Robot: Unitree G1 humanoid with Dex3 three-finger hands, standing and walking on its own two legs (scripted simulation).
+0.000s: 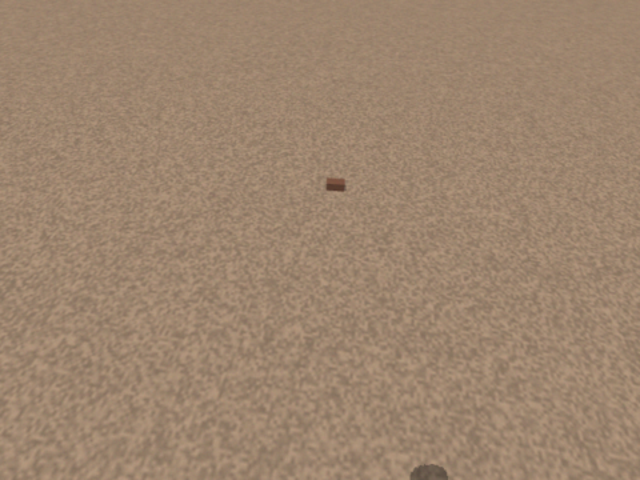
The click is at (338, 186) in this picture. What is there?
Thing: small box
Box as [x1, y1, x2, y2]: [326, 178, 344, 191]
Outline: 327,178 326,189 343,191 344,179
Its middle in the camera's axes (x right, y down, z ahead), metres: +0.09 -0.29 +1.94
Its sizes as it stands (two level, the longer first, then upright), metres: 0.088 0.047 0.043
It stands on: the floor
